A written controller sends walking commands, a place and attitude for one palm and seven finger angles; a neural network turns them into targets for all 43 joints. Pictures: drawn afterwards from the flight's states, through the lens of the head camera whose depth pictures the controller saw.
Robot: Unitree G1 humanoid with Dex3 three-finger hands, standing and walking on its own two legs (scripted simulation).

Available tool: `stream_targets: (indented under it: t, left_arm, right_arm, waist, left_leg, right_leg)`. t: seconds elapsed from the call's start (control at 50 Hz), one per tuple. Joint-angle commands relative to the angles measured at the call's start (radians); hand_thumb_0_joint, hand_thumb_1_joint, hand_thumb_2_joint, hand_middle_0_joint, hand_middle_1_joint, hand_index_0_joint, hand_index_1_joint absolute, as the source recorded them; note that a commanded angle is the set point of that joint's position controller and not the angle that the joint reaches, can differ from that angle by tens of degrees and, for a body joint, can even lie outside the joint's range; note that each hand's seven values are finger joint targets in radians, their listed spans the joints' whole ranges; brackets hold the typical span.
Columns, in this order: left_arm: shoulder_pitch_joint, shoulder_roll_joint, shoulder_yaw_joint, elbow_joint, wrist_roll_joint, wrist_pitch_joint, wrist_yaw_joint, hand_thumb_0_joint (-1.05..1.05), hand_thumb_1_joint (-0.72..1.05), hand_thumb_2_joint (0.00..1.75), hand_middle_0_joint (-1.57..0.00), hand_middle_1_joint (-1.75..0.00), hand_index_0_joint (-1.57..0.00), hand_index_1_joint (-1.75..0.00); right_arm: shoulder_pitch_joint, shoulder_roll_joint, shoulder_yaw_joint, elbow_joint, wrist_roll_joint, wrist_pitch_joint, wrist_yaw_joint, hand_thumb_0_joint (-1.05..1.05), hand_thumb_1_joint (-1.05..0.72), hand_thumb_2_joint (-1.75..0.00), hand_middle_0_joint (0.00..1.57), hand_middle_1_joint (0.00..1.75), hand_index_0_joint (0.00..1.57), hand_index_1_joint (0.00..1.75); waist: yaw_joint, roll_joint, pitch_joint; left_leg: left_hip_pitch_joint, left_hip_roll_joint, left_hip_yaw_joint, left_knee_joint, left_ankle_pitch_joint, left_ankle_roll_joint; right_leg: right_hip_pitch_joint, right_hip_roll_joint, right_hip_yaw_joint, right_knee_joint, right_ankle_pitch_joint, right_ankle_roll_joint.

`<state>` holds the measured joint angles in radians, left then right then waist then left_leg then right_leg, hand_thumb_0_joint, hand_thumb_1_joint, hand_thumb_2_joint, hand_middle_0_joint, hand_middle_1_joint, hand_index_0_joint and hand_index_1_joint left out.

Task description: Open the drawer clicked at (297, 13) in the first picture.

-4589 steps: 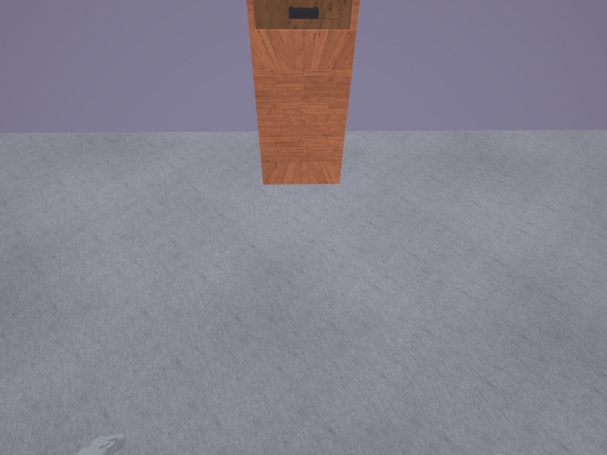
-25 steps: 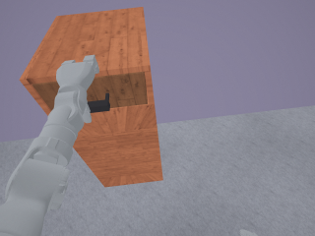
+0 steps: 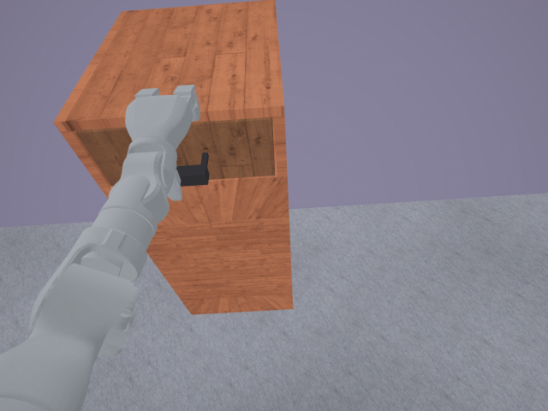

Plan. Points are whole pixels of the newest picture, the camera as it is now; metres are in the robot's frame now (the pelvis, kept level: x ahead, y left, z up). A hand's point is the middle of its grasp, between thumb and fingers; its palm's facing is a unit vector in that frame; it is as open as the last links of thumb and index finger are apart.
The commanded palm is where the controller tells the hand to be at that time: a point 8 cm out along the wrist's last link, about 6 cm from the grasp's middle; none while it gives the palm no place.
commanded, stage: move the hooked fingers above the handle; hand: left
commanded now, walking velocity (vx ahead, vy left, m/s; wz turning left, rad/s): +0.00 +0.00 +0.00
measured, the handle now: (181, 167) +0.52 +0.18 +0.05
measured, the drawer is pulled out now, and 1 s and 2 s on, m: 0.00 0.00 0.00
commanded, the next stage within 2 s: lower the fingers behind the handle in 1.38 s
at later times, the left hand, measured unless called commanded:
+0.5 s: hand (159, 166) +0.47 +0.19 +0.10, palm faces +0.12 +0.01 -0.99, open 13.9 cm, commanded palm +0.46 +0.19 +0.16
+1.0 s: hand (177, 184) +0.46 +0.17 +0.07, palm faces -0.03 -0.02 -1.00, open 13.8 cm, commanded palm +0.46 +0.19 +0.16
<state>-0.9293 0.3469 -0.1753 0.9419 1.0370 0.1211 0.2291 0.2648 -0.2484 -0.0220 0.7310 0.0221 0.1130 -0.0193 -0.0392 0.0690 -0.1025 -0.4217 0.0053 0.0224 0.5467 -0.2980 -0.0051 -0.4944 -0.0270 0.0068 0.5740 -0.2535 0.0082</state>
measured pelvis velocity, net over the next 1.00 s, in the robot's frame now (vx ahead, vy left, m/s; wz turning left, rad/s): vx -0.01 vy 0.00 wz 0.00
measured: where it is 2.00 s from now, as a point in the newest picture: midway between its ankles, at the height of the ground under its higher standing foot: outside the picture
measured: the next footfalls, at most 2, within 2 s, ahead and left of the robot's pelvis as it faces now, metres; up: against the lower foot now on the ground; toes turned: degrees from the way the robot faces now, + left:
none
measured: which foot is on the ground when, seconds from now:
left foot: down 0.00-1.00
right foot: down 0.00-1.00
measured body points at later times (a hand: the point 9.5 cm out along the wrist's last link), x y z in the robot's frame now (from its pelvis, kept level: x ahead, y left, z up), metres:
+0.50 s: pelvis -0.01 +0.00 -0.01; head +0.06 -0.01 +0.44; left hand +0.46 +0.19 +0.15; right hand +0.05 -0.29 -0.13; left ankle -0.02 +0.13 -0.73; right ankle +0.01 -0.12 -0.73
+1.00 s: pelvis -0.01 +0.00 +0.00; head +0.05 -0.01 +0.44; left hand +0.45 +0.17 +0.12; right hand +0.06 -0.27 -0.13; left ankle -0.02 +0.13 -0.73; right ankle +0.01 -0.12 -0.73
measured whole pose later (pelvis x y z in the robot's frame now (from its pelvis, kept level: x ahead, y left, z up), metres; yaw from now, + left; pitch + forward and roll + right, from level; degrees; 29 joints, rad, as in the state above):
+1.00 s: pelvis -0.01 +0.00 +0.00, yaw +0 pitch +11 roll +1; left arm -0.81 0.41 -0.14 0.87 1.05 -0.09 0.16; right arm 0.30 -0.25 -0.05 0.66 0.01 0.06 -0.05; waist -0.06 0.03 -0.06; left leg -0.48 0.01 0.03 0.60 -0.31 0.00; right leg -0.54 -0.03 0.01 0.61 -0.26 0.01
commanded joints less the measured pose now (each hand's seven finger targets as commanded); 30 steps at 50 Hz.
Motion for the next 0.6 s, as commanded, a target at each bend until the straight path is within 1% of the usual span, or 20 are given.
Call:
stream_targets:
  t: [0.0,0.06,0.08,0.1,0.12,0.16,0.2,0.24,0.28,0.3,0.32,0.34,0.36,0.38,0.4,0.44,0.46,0.52,0.56,0.58]
  left_arm:
    - [-0.316,0.307,0.098,0.061,0.001,0.118,-0.092,0.0,-0.5,0.3,-0.3,-1.2,-0.3,-1.2]
    - [-0.261,0.341,0.108,0.058,0.001,0.073,-0.153,0.0,-0.5,0.3,-0.3,-1.2,-0.3,-1.2]
    - [-0.222,0.327,0.096,0.057,0.005,0.053,-0.171,0.0,-0.5,0.3,-0.3,-1.2,-0.3,-1.2]
    - [-0.201,0.334,0.104,0.033,0.006,0.025,-0.184,0.0,-0.5,0.3,-0.3,-1.2,-0.3,-1.2]
    - [-0.193,0.315,0.081,0.028,0.009,0.004,-0.192,0.0,-0.5,0.3,-0.3,-1.2,-0.3,-1.2]
    - [-0.175,0.33,0.09,0.002,0.014,-0.041,-0.196,0.0,-0.5,0.3,-0.3,-1.2,-0.3,-1.2]
    - [-0.177,0.331,0.107,-0.051,-0.003,-0.083,-0.188,0.0,-0.5,0.3,-0.3,-1.2,-0.3,-1.2]
    - [-0.278,0.346,0.123,-0.188,-0.019,-0.155,-0.162,0.0,-0.5,0.3,-0.3,-1.2,-0.3,-1.2]
    - [-0.441,0.355,0.13,-0.369,-0.014,-0.234,-0.106,0.0,-0.5,0.3,-0.3,-1.2,-0.3,-1.2]
    - [-0.518,0.375,0.143,-0.456,-0.01,-0.272,-0.07,0.0,-0.5,0.3,-0.3,-1.2,-0.3,-1.2]
    - [-0.56,0.386,0.154,-0.512,-0.003,-0.298,-0.03,0.0,-0.5,0.3,-0.3,-1.2,-0.3,-1.2]
    - [-0.584,0.382,0.148,-0.507,0.011,-0.3,0.013,0.0,-0.5,0.3,-0.3,-1.2,-0.3,-1.2]
    - [-0.562,0.344,0.122,-0.442,0.027,-0.275,0.044,0.0,-0.5,0.3,-0.3,-1.2,-0.3,-1.2]
    - [-0.563,0.312,0.103,-0.399,0.024,-0.246,0.067,0.0,-0.5,0.3,-0.3,-1.2,-0.3,-1.2]
    - [-0.556,0.291,0.094,-0.347,0.019,-0.213,0.085,0.0,-0.5,0.3,-0.3,-1.2,-0.3,-1.2]
    - [-0.543,0.272,0.087,-0.242,0.002,-0.137,0.109,0.0,-0.5,0.3,-0.3,-1.2,-0.3,-1.2]
    - [-0.562,0.234,0.054,-0.213,-0.006,-0.1,0.108,0.0,-0.5,0.3,-0.3,-1.2,-0.3,-1.2]
    - [-0.541,0.259,0.062,-0.083,-0.002,0.006,0.058,0.0,-0.5,0.3,-0.3,-1.2,-0.3,-1.2]
    - [-0.519,0.278,0.073,-0.062,0.005,0.044,0.015,0.0,-0.5,0.3,-0.3,-1.2,-0.3,-1.2]
    - [-0.512,0.268,0.06,-0.045,0.005,0.055,-0.005,0.0,-0.5,0.3,-0.3,-1.2,-0.3,-1.2]
  right_arm:
    - [0.002,-0.169,-0.032,-0.128,0.013,0.003,-0.037,0.0,-0.9,-0.9,0.2,0.3,0.2,0.3]
    - [-0.004,-0.168,-0.021,-0.157,0.018,0.005,-0.058,0.0,-0.9,-0.9,0.2,0.3,0.2,0.3]
    - [-0.005,-0.166,-0.02,-0.17,0.019,0.004,-0.064,0.0,-0.9,-0.9,0.2,0.3,0.2,0.3]
    - [-0.006,-0.167,-0.021,-0.181,0.019,0.002,-0.067,0.0,-0.9,-0.9,0.2,0.3,0.2,0.3]
    - [-0.003,-0.163,-0.019,-0.187,0.019,-0.003,-0.068,0.0,-0.9,-0.9,0.2,0.3,0.2,0.3]
    - [0.006,-0.162,-0.021,-0.197,0.02,-0.011,-0.072,0.0,-0.9,-0.9,0.2,0.3,0.2,0.3]
    - [0.012,-0.159,-0.029,-0.209,0.02,-0.022,-0.07,0.0,-0.9,-0.9,0.2,0.3,0.2,0.3]
    - [0.017,-0.153,-0.038,-0.22,0.018,-0.04,-0.072,0.0,-0.9,-0.9,0.2,0.3,0.2,0.3]
    - [0.041,-0.14,-0.059,-0.209,0.005,-0.061,-0.069,0.0,-0.9,-0.9,0.2,0.3,0.2,0.3]
    - [0.059,-0.137,-0.071,-0.2,-0.001,-0.071,-0.067,0.0,-0.9,-0.9,0.2,0.3,0.2,0.3]
    - [0.072,-0.134,-0.081,-0.187,-0.006,-0.082,-0.065,0.0,-0.9,-0.9,0.2,0.3,0.2,0.3]
    - [0.087,-0.133,-0.088,-0.162,-0.012,-0.09,-0.061,0.0,-0.9,-0.9,0.2,0.3,0.2,0.3]
    - [0.101,-0.132,-0.091,-0.136,-0.012,-0.095,-0.051,0.0,-0.9,-0.9,0.2,0.3,0.2,0.3]
    - [0.111,-0.135,-0.09,-0.117,-0.009,-0.101,-0.042,0.0,-0.9,-0.9,0.2,0.3,0.2,0.3]
    - [0.121,-0.139,-0.091,-0.099,-0.008,-0.103,-0.032,0.0,-0.9,-0.9,0.2,0.3,0.2,0.3]
    - [0.114,-0.149,-0.085,-0.072,-0.001,-0.098,-0.02,0.0,-0.9,-0.9,0.2,0.3,0.2,0.3]
    - [0.109,-0.15,-0.08,-0.066,-0.001,-0.095,-0.015,0.0,-0.9,-0.9,0.2,0.3,0.2,0.3]
    - [0.098,-0.164,-0.069,-0.06,0.001,-0.073,-0.008,0.0,-0.9,-0.9,0.2,0.3,0.2,0.3]
    - [0.083,-0.165,-0.064,-0.075,0.002,-0.054,-0.014,0.0,-0.9,-0.9,0.2,0.3,0.2,0.3]
    - [0.074,-0.164,-0.059,-0.082,0.003,-0.046,-0.017,0.0,-0.9,-0.9,0.2,0.3,0.2,0.3]
  waist:
    - [-0.014,-0.272,-0.223]
    - [-0.002,-0.292,-0.184]
    - [0.001,-0.294,-0.176]
    - [0.01,-0.275,-0.188]
    - [0.003,-0.257,-0.166]
    - [0.006,-0.239,-0.149]
    - [0.008,-0.223,-0.141]
    - [-0.006,-0.16,-0.205]
    - [-0.024,-0.061,-0.323]
    - [-0.035,-0.048,-0.382]
    - [-0.038,0.016,-0.442]
    - [-0.051,0.052,-0.465]
    - [-0.058,0.064,-0.465]
    - [-0.07,0.071,-0.423]
    - [-0.078,0.027,-0.417]
    - [-0.078,0.022,-0.366]
    - [-0.085,0.023,-0.354]
    - [-0.072,-0.01,-0.356]
    - [-0.06,-0.068,-0.357]
    - [-0.063,-0.087,-0.327]
  left_leg:
    - [-0.011,-0.03,0.051,-0.081,0.194,0.039]
    - [-0.033,-0.029,0.056,-0.085,0.135,0.045]
    - [-0.038,-0.029,0.06,-0.082,0.12,0.046]
    - [-0.037,-0.027,0.06,-0.081,0.112,0.044]
    - [-0.04,-0.025,0.064,-0.079,0.09,0.044]
    - [-0.053,-0.023,0.063,-0.069,0.062,0.041]
    - [-0.05,-0.021,0.06,-0.065,0.051,0.041]
    - [-0.017,-0.023,0.051,-0.05,0.056,0.046]
    - [0.061,-0.029,0.036,-0.022,0.119,0.049]
    - [0.089,-0.032,0.025,-0.006,0.151,0.051]
    - [0.13,-0.036,0.018,0.009,0.186,0.05]
    - [0.156,-0.039,0.015,0.022,0.227,0.045]
    - [0.165,-0.039,0.011,0.026,0.243,0.037]
    - [0.161,-0.035,0.007,0.022,0.238,0.03]
    - [0.152,-0.034,0.006,0.019,0.243,0.028]
    - [0.126,-0.032,0.007,-0.004,0.208,0.023]
    - [0.125,-0.032,0.011,-0.011,0.206,0.023]
    - [0.098,-0.031,0.02,-0.024,0.243,0.027]
    - [0.085,-0.032,0.025,-0.026,0.267,0.034]
    - [0.073,-0.031,0.026,-0.035,0.257,0.036]
  right_leg:
    - [0.283,0.031,-0.025,-0.08,0.216,-0.018]
    - [0.272,0.025,-0.014,-0.086,0.166,-0.013]
    - [0.267,0.024,-0.009,-0.087,0.149,-0.013]
    - [0.275,0.021,-0.005,-0.088,0.135,-0.016]
    - [0.246,0.019,-0.002,-0.09,0.109,-0.015]
    - [0.216,0.02,0.003,-0.089,0.069,-0.016]
    - [0.205,0.019,0.005,-0.092,0.046,-0.018]
    - [0.197,0.019,0.016,-0.078,0.05,-0.019]
    - [0.194,0.027,0.021,-0.057,0.104,-0.024]
    - [0.198,0.032,0.019,-0.048,0.119,-0.026]
    - [0.188,0.041,0.019,-0.036,0.146,-0.03]
    - [0.168,0.045,0.011,-0.026,0.176,-0.034]
    - [0.139,0.053,-0.002,-0.018,0.172,-0.037]
    - [0.103,0.058,-0.014,-0.022,0.157,-0.038]
    - [0.103,0.063,-0.021,-0.028,0.151,-0.038]
    - [0.083,0.064,-0.029,-0.037,0.128,-0.038]
    - [0.082,0.063,-0.03,-0.044,0.13,-0.037]
    - [0.132,0.056,-0.031,-0.047,0.179,-0.037]
    - [0.176,0.053,-0.032,-0.044,0.22,-0.034]
    - [0.179,0.05,-0.034,-0.049,0.219,-0.032]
